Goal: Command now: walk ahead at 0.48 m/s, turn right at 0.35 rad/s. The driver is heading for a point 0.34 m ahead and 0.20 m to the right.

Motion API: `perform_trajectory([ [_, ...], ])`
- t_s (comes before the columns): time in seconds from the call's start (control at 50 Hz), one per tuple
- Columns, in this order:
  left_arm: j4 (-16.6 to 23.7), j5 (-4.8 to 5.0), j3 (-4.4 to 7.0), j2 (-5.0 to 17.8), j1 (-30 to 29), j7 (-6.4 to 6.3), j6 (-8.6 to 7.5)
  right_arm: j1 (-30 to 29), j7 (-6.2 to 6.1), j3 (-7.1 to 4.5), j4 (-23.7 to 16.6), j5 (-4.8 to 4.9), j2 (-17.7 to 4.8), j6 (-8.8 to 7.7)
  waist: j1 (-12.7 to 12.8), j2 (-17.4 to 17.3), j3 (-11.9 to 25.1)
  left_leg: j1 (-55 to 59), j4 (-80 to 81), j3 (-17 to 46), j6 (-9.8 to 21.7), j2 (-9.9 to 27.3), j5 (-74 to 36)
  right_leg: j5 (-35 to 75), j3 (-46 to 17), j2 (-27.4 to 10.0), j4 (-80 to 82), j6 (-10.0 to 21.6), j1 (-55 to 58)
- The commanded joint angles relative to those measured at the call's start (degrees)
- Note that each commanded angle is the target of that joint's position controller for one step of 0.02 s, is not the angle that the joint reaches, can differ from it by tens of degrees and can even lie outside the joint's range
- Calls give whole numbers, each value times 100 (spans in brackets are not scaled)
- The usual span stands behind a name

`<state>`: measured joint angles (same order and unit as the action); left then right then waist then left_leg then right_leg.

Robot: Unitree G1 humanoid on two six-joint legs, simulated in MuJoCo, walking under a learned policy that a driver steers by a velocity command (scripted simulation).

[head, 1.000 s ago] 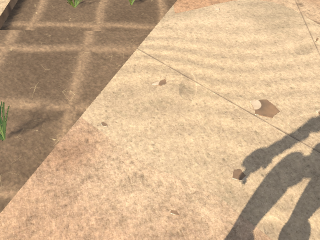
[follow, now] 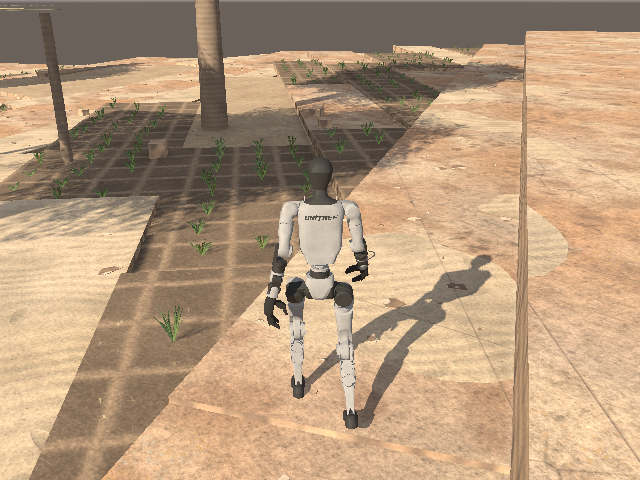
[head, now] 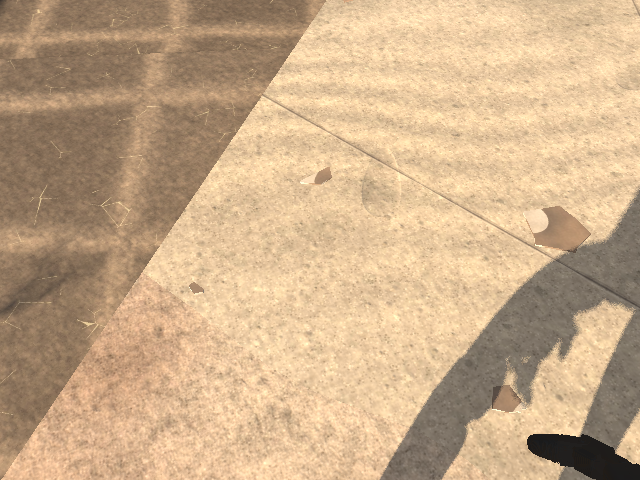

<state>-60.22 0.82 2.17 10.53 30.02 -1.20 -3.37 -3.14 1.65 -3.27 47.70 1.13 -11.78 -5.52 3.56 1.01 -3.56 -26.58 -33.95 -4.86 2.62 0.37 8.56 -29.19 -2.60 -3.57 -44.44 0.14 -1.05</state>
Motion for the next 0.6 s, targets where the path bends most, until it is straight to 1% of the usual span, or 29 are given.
perform_trajectory([
  [0.02, 858, 321, 149, 638, -561, -25, -303, 1863, -97, -284, 356, -106, -932, -56, -984, -1076, 1411, 4154, 1891, 3437, 1155, 2238, 995, 348, -509, -24, -3313, 223, -4001],
  [0.04, 900, 278, 175, 682, -782, -70, -289, 1492, -70, -210, 344, -75, -681, -98, -808, -712, 974, 3381, 2014, 2702, 973, 2054, 572, 761, -348, -278, -3273, 297, -3840],
  [0.06, 898, 179, 225, 621, -869, -103, -235, 1275, -36, -165, 399, -113, -498, -138, -640, -561, 675, 2651, 2171, 2062, 799, 1841, 210, 1068, -320, -439, -3094, 339, -3569],
  [0.08, 880, 176, 250, 506, -750, -81, -131, 1180, -32, -118, 465, -176, -336, -166, -441, -597, 532, 2214, 2320, 1498, 663, 1606, 44, 1280, -367, -567, -2925, 400, -3259],
  [0.1, 916, 202, 255, 388, -687, -53, -40, 1177, -46, -114, 527, -190, -307, -180, -344, -679, 423, 1986, 2438, 1182, 624, 1536, -68, 1337, -341, -603, -2796, 442, -3145],
  [0.12, 1005, 207, 256, 326, -768, -37, 35, 1198, -74, -119, 577, -164, -349, -202, -291, -652, 261, 1800, 2555, 938, 634, 1523, -235, 1337, -327, -656, -2670, 445, -3186],
  [0.14, 1120, 192, 256, 314, -932, -27, 96, 1193, -104, -130, 624, -144, -434, -222, -248, -624, 71, 1636, 2656, 721, 657, 1532, -423, 1371, -304, -690, -2537, 419, -3330],
  [0.16, 1250, 164, 256, 341, -1126, -16, 134, 1201, -135, -147, 642, -158, -547, -231, -224, -562, -54, 1558, 2736, 550, 698, 1541, -572, 1522, -302, -705, -2374, 373, -3515],
  [0.2, 1479, 106, 241, 417, -1524, 46, 149, 1224, -200, -179, 626, -192, -727, -219, -229, -414, -230, 1569, 2819, 184, 725, 1493, -768, 2052, -282, -700, -1693, 253, -3821],
  [0.24, 1647, 60, 186, 423, -1959, 176, 100, 1284, -248, -211, 574, -192, -915, -203, -329, -302, -287, 1568, 2813, -235, 665, 1339, -919, 2745, -43, -621, -749, 213, -3666],
  [0.28, 1823, 44, 129, 426, -2471, 304, 70, 1510, -287, -251, 548, -145, -1124, -184, -528, -161, -340, 1768, 2790, -480, 649, 1375, -1001, 3023, 306, -510, -96, 239, -3562],
  [0.32, 2024, 50, 106, 489, -2854, 398, 68, 1805, -295, -288, 581, -57, -1273, -124, -657, -108, -385, 2317, 2628, -580, 619, 1527, -1214, 2939, 443, -442, 324, 337, -3695],
  [0.34, 2124, 55, 110, 547, -2994, 435, 68, 1908, -289, -306, 592, -22, -1327, -75, -677, -129, -384, 2630, 2473, -636, 579, 1599, -1518, 2795, 517, -380, 488, 409, -3756],
  [0.36, 2209, 28, 133, 621, -3063, 461, 60, 1945, -288, -312, 596, -5, -1370, -12, -628, -152, -375, 2798, 2164, -698, 528, 1629, -2470, 2585, 635, -214, 669, 491, -3619],
  [0.38, 2255, -12, 190, 746, -2958, 477, 56, 1970, -297, -327, 588, 1, -1457, 55, -505, -284, -187, 2965, 1704, -740, 459, 1636, -3731, 2327, 820, 50, 733, 581, -3287],
  [0.4, 2202, -29, 283, 927, -2531, 486, 50, 1951, -311, -338, 567, 1, -1538, 132, -236, -448, 154, 3048, 977, -770, 368, 1587, -4710, 2152, 947, 328, 781, 690, -2693],
  [0.42, 1984, -23, 435, 1193, -1666, 468, 31, 1839, -323, -321, 514, 13, -1544, 195, 243, -471, 646, 2849, -86, -831, 204, 1395, -4930, 2595, 983, 610, 1190, 850, -1569],
  [0.44, 1805, -48, 605, 1577, -977, 353, 55, 1880, -329, -261, 444, -27, -1429, 176, 572, -234, 1097, 1935, -1429, -877, -105, 1089, -3833, 3774, 580, 480, 1392, 1033, -100],
  [0.46, 1800, -190, 649, 2202, -995, 224, 69, 2474, -257, -7, 202, -289, -566, 107, -88, 1526, 1804, -429, -3908, -813, -545, 117, 2195, 6383, -1894, -1342, 1056, 1930, 2085],
  [0.48, 2009, -234, 523, 1957, -815, 262, 41, 2694, -188, 16, 370, -66, -892, -32, 113, 1025, 3417, -513, -5045, 716, -585, -245, 3211, 6441, -3643, -2195, 1717, 2744, 2469],
  [0.5, 1971, -225, 421, 1604, -1056, 287, 35, 2075, -163, -97, 291, 165, -1188, -52, 225, 476, 2903, -743, -5064, 992, -506, 72, 2752, 6639, -2752, -1893, 1906, 2425, 1983],
  [0.52, 1904, -93, 371, 1373, -1413, 289, 1, 1797, -194, -56, 194, 159, -1063, -54, 55, 253, 2017, -1058, -4561, 863, -442, 357, 2337, 6268, -1929, -1587, 1927, 2094, 1238],
  [0.54, 1927, -40, 311, 1177, -1778, 267, -19, 1608, -265, -61, 241, 47, -1027, -14, -98, -89, 1467, -986, -4183, 805, -454, 545, 2037, 5855, -1526, -1341, 2115, 1852, 422],
  [0.56, 1948, -85, 266, 1067, -2025, 246, -34, 1636, -307, -104, 266, 4, -1082, 79, -298, -72, 1255, -555, -3953, 834, -458, 663, 1828, 5759, -1226, -1203, 2354, 1767, -294],
  [0.58, 1960, -171, 256, 1073, -2167, 248, -44, 1764, -330, -122, 301, -5, -1078, 187, -455, -54, 1195, -133, -3781, 837, -462, 672, 1683, 5674, -1026, -1134, 2554, 1724, -790],
  [0.6, 1933, -214, 253, 1071, -2239, 255, -83, 1872, -361, -109, 320, -30, -955, 274, -557, -43, 1191, 122, -3519, 811, -490, 656, 1593, 5787, -857, -1092, 2660, 1736, -1079],
])
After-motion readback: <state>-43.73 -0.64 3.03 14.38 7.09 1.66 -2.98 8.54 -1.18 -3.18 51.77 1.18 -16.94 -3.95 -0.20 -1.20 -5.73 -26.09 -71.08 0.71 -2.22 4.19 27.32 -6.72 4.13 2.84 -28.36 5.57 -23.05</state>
